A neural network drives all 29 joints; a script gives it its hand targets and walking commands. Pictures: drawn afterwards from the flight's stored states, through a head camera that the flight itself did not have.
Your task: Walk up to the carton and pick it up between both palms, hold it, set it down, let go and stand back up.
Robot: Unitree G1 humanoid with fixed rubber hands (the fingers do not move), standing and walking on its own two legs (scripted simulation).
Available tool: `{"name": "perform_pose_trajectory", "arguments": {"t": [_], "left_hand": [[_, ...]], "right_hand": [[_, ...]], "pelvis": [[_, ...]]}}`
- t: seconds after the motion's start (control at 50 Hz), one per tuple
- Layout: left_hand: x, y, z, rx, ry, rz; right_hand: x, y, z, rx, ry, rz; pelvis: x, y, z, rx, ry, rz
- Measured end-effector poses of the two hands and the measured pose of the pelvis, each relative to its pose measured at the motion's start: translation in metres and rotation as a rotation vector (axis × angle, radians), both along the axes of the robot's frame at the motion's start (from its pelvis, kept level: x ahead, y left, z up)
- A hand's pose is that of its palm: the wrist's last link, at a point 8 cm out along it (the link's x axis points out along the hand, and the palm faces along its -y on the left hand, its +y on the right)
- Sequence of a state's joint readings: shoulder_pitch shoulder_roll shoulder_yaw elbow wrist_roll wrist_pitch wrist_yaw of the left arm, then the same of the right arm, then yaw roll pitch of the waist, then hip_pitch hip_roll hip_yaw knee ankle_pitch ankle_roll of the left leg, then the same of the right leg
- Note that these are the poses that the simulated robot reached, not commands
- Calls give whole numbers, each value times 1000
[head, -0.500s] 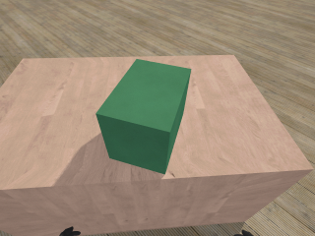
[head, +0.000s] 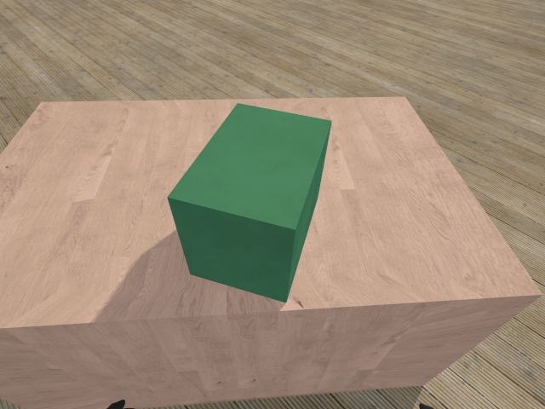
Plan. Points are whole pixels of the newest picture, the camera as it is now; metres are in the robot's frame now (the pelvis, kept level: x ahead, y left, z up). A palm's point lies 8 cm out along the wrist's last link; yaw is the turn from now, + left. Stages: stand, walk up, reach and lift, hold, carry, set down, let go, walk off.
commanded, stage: stand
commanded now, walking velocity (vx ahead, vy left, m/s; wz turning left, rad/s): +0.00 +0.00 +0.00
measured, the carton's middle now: (260, 198) +0.52 +0.03 +0.00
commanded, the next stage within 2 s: none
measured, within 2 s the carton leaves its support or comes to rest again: neither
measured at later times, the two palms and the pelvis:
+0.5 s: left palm out of the picture +0.09 +0.25 -0.10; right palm out of the picture +0.09 -0.25 -0.10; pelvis +0.00 +0.00 +0.00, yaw +0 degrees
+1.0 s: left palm out of the picture +0.08 +0.25 -0.10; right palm out of the picture +0.08 -0.26 -0.10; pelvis +0.00 +0.00 +0.00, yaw +0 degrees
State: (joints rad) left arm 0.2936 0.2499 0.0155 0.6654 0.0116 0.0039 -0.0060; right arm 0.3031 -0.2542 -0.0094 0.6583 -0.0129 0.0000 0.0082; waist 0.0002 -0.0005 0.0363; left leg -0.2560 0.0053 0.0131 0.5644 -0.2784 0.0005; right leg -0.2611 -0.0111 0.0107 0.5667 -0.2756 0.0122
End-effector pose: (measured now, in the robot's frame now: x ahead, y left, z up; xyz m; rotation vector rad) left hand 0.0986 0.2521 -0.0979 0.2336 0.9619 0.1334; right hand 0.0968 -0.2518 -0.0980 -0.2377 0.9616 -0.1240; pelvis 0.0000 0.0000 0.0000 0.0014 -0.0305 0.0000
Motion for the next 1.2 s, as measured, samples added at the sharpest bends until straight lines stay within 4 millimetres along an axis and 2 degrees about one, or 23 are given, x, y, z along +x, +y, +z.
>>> {"name": "perform_pose_trajectory", "arguments": {"t": [1.2], "left_hand": [[-20,4,-5,8,69,11]], "right_hand": [[-19,-5,-5,-11,71,-12]], "pelvis": [[0,0,3,0,4,-3]]}}
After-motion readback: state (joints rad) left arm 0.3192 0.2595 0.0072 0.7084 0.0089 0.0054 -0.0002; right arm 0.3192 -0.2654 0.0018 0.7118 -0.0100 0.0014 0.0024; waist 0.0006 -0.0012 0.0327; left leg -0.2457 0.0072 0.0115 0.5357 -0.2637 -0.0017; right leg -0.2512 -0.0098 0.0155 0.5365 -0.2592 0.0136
